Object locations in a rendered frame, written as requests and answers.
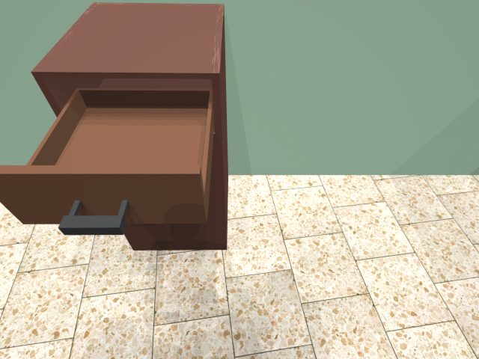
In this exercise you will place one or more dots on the drawer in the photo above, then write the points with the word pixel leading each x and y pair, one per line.
pixel 150 146

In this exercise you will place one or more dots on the handle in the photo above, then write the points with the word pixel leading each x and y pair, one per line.
pixel 74 224

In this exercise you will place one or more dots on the cabinet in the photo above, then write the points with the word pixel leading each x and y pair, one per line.
pixel 151 45

